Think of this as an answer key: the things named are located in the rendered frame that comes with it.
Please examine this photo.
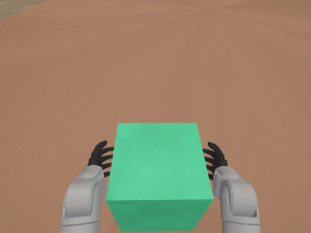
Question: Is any robot left forearm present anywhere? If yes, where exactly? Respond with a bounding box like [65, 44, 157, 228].
[60, 165, 106, 233]

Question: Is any robot left hand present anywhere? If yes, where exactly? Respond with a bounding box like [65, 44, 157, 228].
[87, 140, 115, 177]

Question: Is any carton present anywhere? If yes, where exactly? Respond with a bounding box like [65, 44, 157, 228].
[106, 123, 214, 232]

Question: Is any robot right hand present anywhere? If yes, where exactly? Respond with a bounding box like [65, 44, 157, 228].
[202, 142, 227, 180]

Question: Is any robot right forearm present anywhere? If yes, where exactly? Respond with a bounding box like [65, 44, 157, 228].
[213, 166, 261, 233]

